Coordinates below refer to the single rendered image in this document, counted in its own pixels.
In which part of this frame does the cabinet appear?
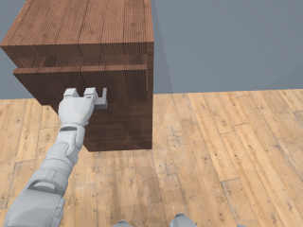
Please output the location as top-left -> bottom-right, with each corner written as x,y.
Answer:
0,0 -> 154,152

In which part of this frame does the robot left forearm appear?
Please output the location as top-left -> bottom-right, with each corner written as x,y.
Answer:
3,123 -> 85,227

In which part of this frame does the drawer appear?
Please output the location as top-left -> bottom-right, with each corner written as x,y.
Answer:
12,54 -> 148,106

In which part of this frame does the handle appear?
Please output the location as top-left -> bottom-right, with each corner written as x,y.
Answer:
93,88 -> 108,110

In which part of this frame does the left robot upper arm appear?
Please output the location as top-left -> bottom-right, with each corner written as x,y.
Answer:
5,189 -> 65,227

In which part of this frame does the robot shin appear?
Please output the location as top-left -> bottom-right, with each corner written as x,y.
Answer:
174,213 -> 185,218
118,219 -> 129,224

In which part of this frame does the left robot shin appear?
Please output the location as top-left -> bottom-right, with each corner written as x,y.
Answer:
118,219 -> 129,224

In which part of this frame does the robot left hand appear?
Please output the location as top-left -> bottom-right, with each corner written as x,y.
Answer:
58,87 -> 98,127

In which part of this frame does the right robot shin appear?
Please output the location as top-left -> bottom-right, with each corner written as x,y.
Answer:
174,213 -> 185,218

